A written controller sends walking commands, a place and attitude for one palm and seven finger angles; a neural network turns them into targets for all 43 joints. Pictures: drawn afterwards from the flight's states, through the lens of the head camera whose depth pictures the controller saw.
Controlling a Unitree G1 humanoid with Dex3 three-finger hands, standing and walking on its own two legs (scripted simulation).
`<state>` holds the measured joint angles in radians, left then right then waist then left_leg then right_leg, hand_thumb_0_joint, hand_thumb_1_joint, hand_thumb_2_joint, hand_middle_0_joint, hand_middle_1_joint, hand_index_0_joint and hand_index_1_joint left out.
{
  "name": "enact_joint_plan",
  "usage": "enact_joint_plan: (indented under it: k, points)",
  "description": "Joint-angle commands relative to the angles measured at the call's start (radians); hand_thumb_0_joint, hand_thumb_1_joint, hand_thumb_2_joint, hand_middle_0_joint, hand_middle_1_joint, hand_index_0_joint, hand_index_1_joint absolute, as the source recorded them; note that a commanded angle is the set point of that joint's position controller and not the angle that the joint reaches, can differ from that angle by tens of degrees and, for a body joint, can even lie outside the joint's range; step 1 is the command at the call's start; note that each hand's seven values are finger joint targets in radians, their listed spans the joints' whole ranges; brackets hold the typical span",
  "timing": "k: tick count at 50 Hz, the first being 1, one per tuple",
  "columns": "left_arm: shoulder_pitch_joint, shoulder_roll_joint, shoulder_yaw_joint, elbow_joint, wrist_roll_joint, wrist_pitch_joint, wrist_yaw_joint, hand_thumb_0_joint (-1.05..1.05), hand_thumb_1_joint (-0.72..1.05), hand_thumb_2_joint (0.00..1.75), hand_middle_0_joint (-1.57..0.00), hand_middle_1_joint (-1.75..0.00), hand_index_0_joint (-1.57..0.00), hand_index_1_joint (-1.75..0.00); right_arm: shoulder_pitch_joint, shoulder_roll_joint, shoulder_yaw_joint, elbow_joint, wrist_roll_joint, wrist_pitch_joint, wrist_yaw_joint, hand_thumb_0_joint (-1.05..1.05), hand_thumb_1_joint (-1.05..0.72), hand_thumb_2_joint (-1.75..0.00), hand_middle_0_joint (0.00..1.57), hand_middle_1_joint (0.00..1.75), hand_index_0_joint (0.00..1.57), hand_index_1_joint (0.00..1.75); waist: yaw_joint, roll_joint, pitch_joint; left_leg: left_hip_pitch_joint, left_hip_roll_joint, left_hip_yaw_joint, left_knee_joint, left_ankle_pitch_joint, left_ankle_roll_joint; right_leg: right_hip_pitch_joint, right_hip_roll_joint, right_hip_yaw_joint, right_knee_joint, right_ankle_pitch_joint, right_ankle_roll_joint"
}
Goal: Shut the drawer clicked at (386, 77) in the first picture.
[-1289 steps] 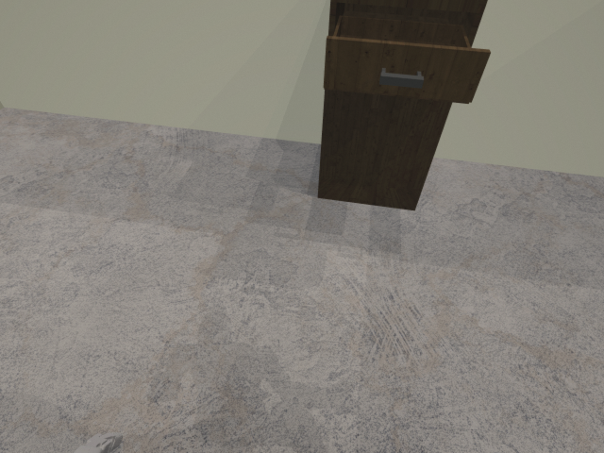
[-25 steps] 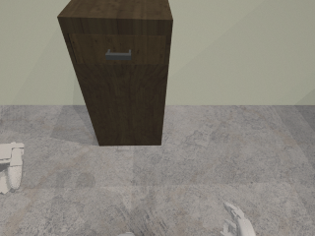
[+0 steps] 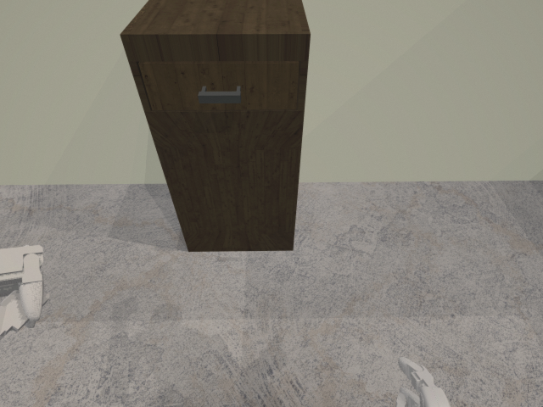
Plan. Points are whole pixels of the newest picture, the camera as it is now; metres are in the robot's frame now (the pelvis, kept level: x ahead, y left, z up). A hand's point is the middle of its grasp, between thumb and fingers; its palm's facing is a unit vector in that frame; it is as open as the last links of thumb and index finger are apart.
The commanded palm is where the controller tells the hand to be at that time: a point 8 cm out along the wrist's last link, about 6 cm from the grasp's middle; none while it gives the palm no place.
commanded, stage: let the arm hang, fingers relaxed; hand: left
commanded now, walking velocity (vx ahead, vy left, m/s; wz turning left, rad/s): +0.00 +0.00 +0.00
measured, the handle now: (220, 93) +0.88 +0.19 +0.03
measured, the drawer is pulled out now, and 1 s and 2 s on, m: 0.00 0.00 0.00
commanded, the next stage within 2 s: look to check the result in 1.14 s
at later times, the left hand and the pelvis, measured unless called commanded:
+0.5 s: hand out of the picture +0.01 +0.22 -0.16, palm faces +0.09 -0.96 -0.25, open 4.1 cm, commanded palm none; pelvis +0.01 +0.01 +0.00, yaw +4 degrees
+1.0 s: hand out of the picture -0.02 +0.20 -0.16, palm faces +0.07 -0.98 -0.17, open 7.3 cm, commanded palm none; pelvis -0.01 +0.04 +0.01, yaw +2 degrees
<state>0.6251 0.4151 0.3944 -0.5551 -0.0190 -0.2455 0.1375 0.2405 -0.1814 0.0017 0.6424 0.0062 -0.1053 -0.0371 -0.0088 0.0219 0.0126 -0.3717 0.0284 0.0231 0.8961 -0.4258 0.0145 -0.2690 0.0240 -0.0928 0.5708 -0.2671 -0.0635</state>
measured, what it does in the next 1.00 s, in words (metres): steps on the spot: left foot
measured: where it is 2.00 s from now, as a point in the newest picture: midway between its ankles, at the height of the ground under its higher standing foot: outside the picture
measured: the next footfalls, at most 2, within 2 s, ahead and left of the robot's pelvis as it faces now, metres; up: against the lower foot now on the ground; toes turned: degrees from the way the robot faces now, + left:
left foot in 0.16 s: +0.04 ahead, +0.13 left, +0.00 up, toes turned +6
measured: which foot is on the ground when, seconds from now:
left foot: up 0.00-0.14, down 0.16-1.00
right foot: down 0.00-1.00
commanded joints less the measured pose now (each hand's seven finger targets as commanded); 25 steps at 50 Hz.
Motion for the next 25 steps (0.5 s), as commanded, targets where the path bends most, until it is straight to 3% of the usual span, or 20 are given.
enact_joint_plan:
  k: [1, 2, 3, 5, 6, 7, 8, 9, 10, 12, 13, 14, 15, 16, 17, 18, 21, 23, 24, 25]
  points:
    - [-0.065, 0.123, 0.086, -0.131, -0.012, -0.039, 0.010, 0.00, 0.90, 0.90, -1.40, -1.60, -1.40, -1.60, -0.110, -0.131, -0.046, -0.158, 0.000, -0.037, -0.018, 0.00, -0.90, -0.90, 0.20, 0.30, 0.20, 0.30, -0.017, -0.169, 0.018, -0.086, 0.034, -0.011, 0.007, 0.044, -0.002, -0.032, -0.283, 0.342, -0.341, -0.128, -0.087]
    - [-0.219, -0.059, -0.219, 0.598, 0.090, 0.154, -0.096, 0.00, 0.90, 0.90, -1.40, -1.60, -1.40, -1.60, -0.084, -0.187, -0.070, 0.065, -0.012, -0.022, 0.082, 0.00, -0.90, -0.90, 0.20, 0.30, 0.20, 0.30, -0.048, -0.126, 0.023, -0.176, 0.093, 0.005, 0.024, -0.049, -0.007, -0.048, -0.340, 0.085, -0.117, 0.360, -0.088]
    - [-0.187, -0.090, -0.236, 0.629, 0.069, 0.217, -0.117, 0.00, 0.90, 0.90, -1.36, -1.56, -1.36, -1.56, 0.000, -0.095, -0.054, 0.043, -0.001, 0.048, 0.072, 0.00, -0.90, -0.90, 0.20, 0.30, 0.20, 0.30, -0.043, -0.138, -0.038, -0.012, 0.022, 0.014, -0.030, -0.018, -0.015, -0.112, -0.237, 0.129, -0.108, 0.342, -0.084]
    - [-0.210, -0.104, -0.267, 0.675, 0.057, 0.243, -0.123, 0.00, 0.90, 0.90, -1.28, -1.47, -1.28, -1.47, 0.029, -0.078, -0.037, 0.030, -0.016, 0.078, 0.068, 0.00, -0.90, -0.90, 0.20, 0.30, 0.20, 0.30, -0.049, -0.118, -0.006, 0.094, -0.008, 0.044, -0.203, 0.084, -0.011, -0.194, -0.217, 0.089, -0.097, 0.065, -0.041]
    - [-0.247, -0.103, -0.286, 0.722, 0.056, 0.248, -0.124, 0.00, 0.90, 0.90, -1.24, -1.43, -1.24, -1.43, 0.049, -0.092, -0.041, 0.029, -0.026, 0.082, 0.071, 0.00, -0.90, -0.90, 0.20, 0.30, 0.20, 0.30, -0.056, -0.165, -0.012, 0.144, 0.010, 0.007, -0.283, 0.194, 0.005, -0.216, -0.193, 0.069, -0.033, -0.013, -0.012]
    - [-0.238, -0.128, -0.304, 0.771, 0.052, 0.249, -0.128, 0.00, 0.90, 0.90, -1.20, -1.38, -1.20, -1.38, 0.050, -0.150, -0.050, 0.024, -0.038, 0.076, 0.068, 0.00, -0.90, -0.90, 0.20, 0.30, 0.20, 0.30, -0.043, -0.072, -0.033, 0.173, 0.108, -0.173, -0.363, 0.310, 0.067, -0.268, -0.124, 0.051, 0.095, -0.076, 0.030]
    - [-0.234, -0.149, -0.310, 0.813, 0.047, 0.251, -0.128, 0.00, 0.90, 0.90, -1.16, -1.34, -1.16, -1.34, 0.032, -0.222, -0.062, 0.017, -0.052, 0.070, 0.055, 0.00, -0.90, -0.90, 0.20, 0.30, 0.20, 0.30, -0.026, 0.046, -0.041, 0.141, 0.274, -0.389, -0.463, 0.407, 0.169, -0.281, -0.050, 0.025, 0.238, -0.188, 0.073]
    - [-0.291, -0.131, -0.311, 0.851, 0.043, 0.248, -0.125, 0.00, 0.90, 0.90, -1.12, -1.30, -1.12, -1.30, 0.022, -0.247, -0.065, 0.015, -0.067, 0.072, 0.040, 0.00, -0.90, -0.90, 0.20, 0.30, 0.20, 0.30, -0.032, 0.037, -0.041, 0.102, 0.344, -0.468, -0.523, 0.519, 0.240, -0.241, -0.046, 0.088, 0.337, -0.299, 0.072]
    - [-0.303, -0.122, -0.312, 0.891, 0.043, 0.246, -0.128, 0.00, 0.90, 0.90, -1.08, -1.25, -1.08, -1.25, -0.022, -0.250, -0.057, 0.021, -0.071, 0.077, 0.031, 0.00, -0.90, -0.90, 0.20, 0.30, 0.20, 0.30, -0.005, -0.031, -0.061, 0.052, 0.329, -0.394, -0.516, 0.498, 0.240, -0.165, -0.062, 0.139, 0.324, -0.322, 0.072]
    - [-0.324, -0.115, -0.321, 1.034, 0.039, 0.246, -0.130, 0.00, 0.90, 0.90, -1.00, -1.17, -1.00, -1.17, -0.042, -0.203, -0.038, 0.061, -0.059, 0.065, 0.022, 0.00, -0.90, -0.90, 0.20, 0.30, 0.20, 0.30, 0.014, 0.140, -0.078, 0.055, 0.230, -0.272, -0.477, 0.721, 0.169, -0.058, -0.052, 0.097, 0.204, -0.162, 0.073]
    - [-0.289, -0.099, -0.319, 1.109, 0.035, 0.243, -0.131, 0.00, 0.90, 0.90, -0.96, -1.12, -0.96, -1.12, -0.054, -0.187, -0.033, 0.086, -0.046, 0.069, 0.020, 0.00, -0.90, -0.90, 0.20, 0.30, 0.20, 0.30, 0.037, 0.200, -0.099, 0.052, 0.182, -0.195, -0.441, 0.718, 0.127, 0.036, -0.054, 0.103, 0.085, -0.050, 0.071]
    - [-0.242, -0.071, -0.320, 1.178, 0.034, 0.236, -0.128, 0.00, 0.90, 0.90, -0.92, -1.08, -0.92, -1.08, -0.062, -0.161, -0.031, 0.105, -0.033, 0.074, 0.019, 0.00, -0.90, -0.90, 0.20, 0.30, 0.20, 0.30, 0.056, 0.146, -0.117, 0.032, 0.113, -0.118, -0.381, 0.567, 0.075, 0.124, -0.071, 0.150, -0.026, 0.115, 0.065]
    - [-0.221, -0.037, -0.321, 1.238, 0.037, 0.225, -0.123, 0.00, 0.90, 0.90, -0.88, -1.04, -0.88, -1.04, -0.052, -0.124, -0.029, 0.119, -0.022, 0.080, 0.019, 0.00, -0.90, -0.90, 0.20, 0.30, 0.20, 0.30, 0.046, 0.002, -0.131, 0.013, 0.025, -0.032, -0.289, 0.340, 0.019, 0.154, -0.156, 0.280, -0.098, 0.300, 0.040]
    - [-0.245, -0.007, -0.326, 1.282, 0.037, 0.218, -0.121, 0.00, 0.90, 0.90, -0.84, -0.99, -0.84, -0.99, -0.014, -0.104, -0.032, 0.133, -0.014, 0.090, 0.020, 0.00, -0.90, -0.90, 0.20, 0.30, 0.20, 0.30, 0.019, -0.139, -0.113, 0.019, -0.018, 0.001, -0.240, 0.123, -0.009, 0.112, -0.252, 0.368, -0.184, 0.375, -0.005]
    - [-0.282, -0.042, -0.320, 1.311, 0.037, 0.212, -0.115, 0.00, 0.90, 0.90, -0.80, -0.95, -0.80, -0.95, 0.012, -0.083, -0.041, 0.167, -0.024, 0.105, 0.017, 0.00, -0.90, -0.90, 0.20, 0.30, 0.20, 0.30, 0.008, -0.151, -0.076, 0.029, -0.016, -0.002, -0.212, 0.025, -0.012, 0.092, -0.288, 0.390, -0.222, 0.431, -0.029]
    - [-0.307, -0.054, -0.324, 1.334, 0.040, 0.213, -0.112, 0.00, 0.90, 0.90, -0.76, -0.91, -0.76, -0.91, 0.030, -0.077, -0.044, 0.193, -0.026, 0.115, 0.018, 0.00, -0.90, -0.90, 0.20, 0.30, 0.20, 0.30, -0.002, -0.103, -0.057, 0.053, -0.006, -0.010, -0.203, 0.009, -0.010, 0.070, -0.282, 0.372, -0.225, 0.429, -0.042]
    - [-0.364, -0.071, -0.337, 1.389, 0.032, 0.221, -0.111, 0.00, 0.90, 0.90, -0.64, -0.78, -0.64, -0.78, 0.091, -0.059, -0.039, 0.258, -0.022, 0.117, 0.021, 0.00, -0.90, -0.90, 0.20, 0.30, 0.20, 0.30, -0.034, -0.025, -0.054, 0.181, 0.023, -0.038, -0.354, 0.241, 0.007, 0.011, -0.197, 0.260, -0.199, 0.240, -0.029]
    - [-0.348, -0.117, -0.352, 1.434, 0.026, 0.228, -0.112, 0.00, 0.90, 0.90, -0.56, -0.69, -0.56, -0.69, 0.078, -0.079, -0.034, 0.291, -0.026, 0.106, 0.012, 0.00, -0.90, -0.90, 0.20, 0.30, 0.20, 0.30, -0.008, 0.018, -0.026, 0.198, 0.080, -0.094, -0.462, 0.334, 0.034, 0.008, -0.114, 0.178, -0.183, 0.178, 0.012]
    - [-0.345, -0.123, -0.356, 1.452, 0.029, 0.231, -0.110, 0.00, 0.90, 0.90, -0.52, -0.65, -0.52, -0.65, 0.066, -0.090, -0.034, 0.296, -0.027, 0.107, 0.009, 0.00, -0.90, -0.90, 0.20, 0.30, 0.20, 0.30, 0.001, -0.008, -0.001, 0.159, 0.093, -0.103, -0.484, 0.296, 0.038, 0.032, -0.103, 0.175, -0.210, 0.138, 0.023]
    - [-0.342, -0.118, -0.358, 1.481, 0.029, 0.237, -0.110, 0.00, 0.90, 0.90, -0.48, -0.60, -0.48, -0.60, 0.053, -0.085, -0.033, 0.312, -0.025, 0.108, 0.009, 0.00, -0.90, -0.90, 0.20, 0.30, 0.20, 0.30, 0.006, 0.019, 0.019, 0.140, 0.083, -0.099, -0.505, 0.251, 0.036, 0.040, -0.108, 0.173, -0.227, 0.093, 0.024]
